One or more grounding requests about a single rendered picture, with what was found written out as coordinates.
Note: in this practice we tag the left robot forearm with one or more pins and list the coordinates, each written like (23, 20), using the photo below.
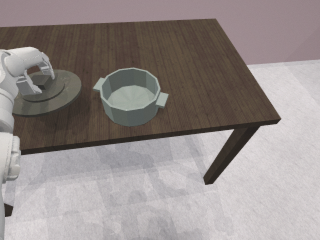
(11, 68)

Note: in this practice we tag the robot left hand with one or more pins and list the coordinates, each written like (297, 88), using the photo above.
(30, 57)

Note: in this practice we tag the knob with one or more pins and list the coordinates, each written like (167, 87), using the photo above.
(42, 81)

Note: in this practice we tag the table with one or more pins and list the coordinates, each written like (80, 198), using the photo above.
(209, 86)

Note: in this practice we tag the lid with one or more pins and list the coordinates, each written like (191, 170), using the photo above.
(63, 90)

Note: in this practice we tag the left robot upper arm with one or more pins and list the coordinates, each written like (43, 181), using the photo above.
(10, 157)

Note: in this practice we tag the pot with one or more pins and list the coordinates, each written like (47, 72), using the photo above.
(131, 96)

